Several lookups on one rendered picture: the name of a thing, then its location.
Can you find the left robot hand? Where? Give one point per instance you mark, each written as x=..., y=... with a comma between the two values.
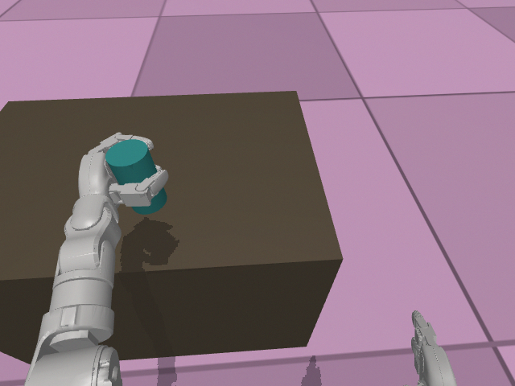
x=96, y=178

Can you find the right robot hand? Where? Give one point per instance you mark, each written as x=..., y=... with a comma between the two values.
x=430, y=360

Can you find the can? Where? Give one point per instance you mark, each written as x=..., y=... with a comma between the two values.
x=131, y=162

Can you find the left robot arm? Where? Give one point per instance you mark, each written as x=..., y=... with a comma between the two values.
x=80, y=316

